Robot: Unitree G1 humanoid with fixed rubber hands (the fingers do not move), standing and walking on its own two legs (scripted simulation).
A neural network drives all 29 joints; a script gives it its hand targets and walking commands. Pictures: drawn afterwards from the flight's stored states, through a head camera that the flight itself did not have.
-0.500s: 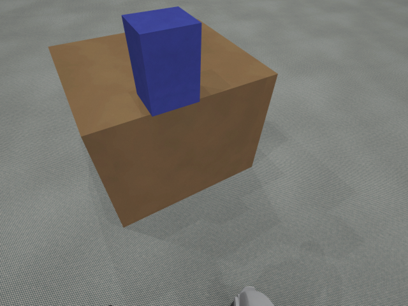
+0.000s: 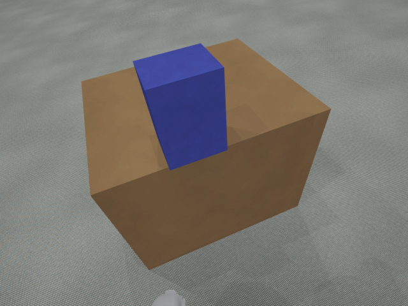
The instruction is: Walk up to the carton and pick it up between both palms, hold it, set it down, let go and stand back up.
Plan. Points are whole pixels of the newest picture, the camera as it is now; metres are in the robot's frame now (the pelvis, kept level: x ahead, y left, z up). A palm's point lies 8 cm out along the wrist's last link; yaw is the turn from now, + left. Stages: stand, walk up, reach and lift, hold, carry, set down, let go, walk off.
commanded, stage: walk up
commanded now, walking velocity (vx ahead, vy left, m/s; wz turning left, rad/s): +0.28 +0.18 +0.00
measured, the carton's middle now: (184, 109) +0.65 +0.10 +0.03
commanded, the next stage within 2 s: none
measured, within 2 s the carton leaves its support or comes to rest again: neither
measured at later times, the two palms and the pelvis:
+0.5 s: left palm (78, 297) +0.19 +0.35 -0.15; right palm out of the picture +0.11 -0.14 -0.12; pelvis +0.15 +0.10 +0.00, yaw +0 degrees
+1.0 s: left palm out of the picture +0.17 +0.29 -0.15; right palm out of the picture +0.14 -0.16 -0.16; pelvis +0.14 +0.07 -0.01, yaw +1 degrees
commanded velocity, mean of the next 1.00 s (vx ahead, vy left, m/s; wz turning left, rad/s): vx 0.10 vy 0.00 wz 0.00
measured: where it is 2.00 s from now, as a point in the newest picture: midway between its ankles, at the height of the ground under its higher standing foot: outside the picture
